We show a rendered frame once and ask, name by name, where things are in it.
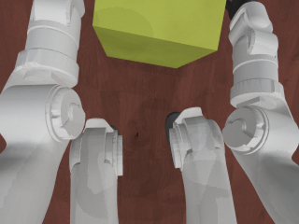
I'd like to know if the right robot forearm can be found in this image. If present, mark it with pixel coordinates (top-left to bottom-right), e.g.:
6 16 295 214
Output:
228 1 294 120

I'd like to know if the right robot thigh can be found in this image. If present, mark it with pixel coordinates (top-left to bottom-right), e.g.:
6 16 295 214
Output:
169 116 237 224

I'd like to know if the left robot upper arm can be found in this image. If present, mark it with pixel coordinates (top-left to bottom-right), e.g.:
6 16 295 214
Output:
0 84 86 224

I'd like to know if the carton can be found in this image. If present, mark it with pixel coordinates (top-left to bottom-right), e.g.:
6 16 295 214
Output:
93 0 227 69

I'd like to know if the robot thigh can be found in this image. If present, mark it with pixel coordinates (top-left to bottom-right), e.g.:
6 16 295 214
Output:
70 127 123 224
169 116 237 224

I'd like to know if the left robot forearm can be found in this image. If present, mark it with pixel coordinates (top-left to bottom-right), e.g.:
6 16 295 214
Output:
1 0 85 93

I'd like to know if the right robot upper arm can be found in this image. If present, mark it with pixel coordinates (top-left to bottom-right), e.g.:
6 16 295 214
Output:
221 105 299 224

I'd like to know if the right robot hand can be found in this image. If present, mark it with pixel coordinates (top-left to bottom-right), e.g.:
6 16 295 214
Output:
225 0 258 20

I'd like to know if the left robot thigh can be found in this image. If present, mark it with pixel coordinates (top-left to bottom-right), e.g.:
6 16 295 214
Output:
70 127 123 224

